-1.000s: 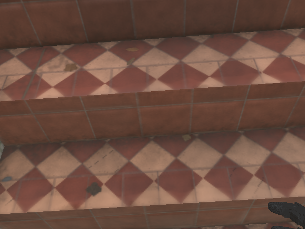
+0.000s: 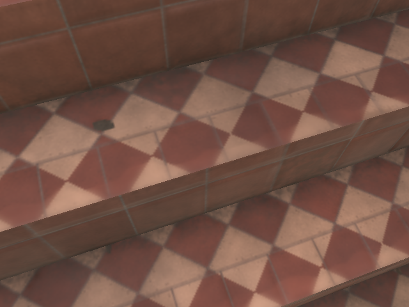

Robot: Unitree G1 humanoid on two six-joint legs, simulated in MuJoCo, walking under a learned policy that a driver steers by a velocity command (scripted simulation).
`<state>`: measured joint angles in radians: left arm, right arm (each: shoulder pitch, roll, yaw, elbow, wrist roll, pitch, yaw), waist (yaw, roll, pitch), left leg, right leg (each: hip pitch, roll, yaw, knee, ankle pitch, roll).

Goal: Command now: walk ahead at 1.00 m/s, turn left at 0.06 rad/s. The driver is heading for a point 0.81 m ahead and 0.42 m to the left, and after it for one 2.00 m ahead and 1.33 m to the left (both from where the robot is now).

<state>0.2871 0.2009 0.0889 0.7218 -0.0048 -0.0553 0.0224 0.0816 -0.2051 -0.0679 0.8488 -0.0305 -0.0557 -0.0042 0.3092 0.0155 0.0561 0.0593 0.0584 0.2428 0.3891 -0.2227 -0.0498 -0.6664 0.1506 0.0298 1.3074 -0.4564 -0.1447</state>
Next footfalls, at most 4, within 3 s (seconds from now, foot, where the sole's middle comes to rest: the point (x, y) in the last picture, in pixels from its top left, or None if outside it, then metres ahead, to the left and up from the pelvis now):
0.04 right None -0.07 -0.15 -0.76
0.28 left None -0.25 -0.03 -0.72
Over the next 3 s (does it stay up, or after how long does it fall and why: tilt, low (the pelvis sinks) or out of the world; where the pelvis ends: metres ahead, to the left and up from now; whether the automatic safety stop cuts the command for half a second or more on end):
falls after 0.46 s (tilt)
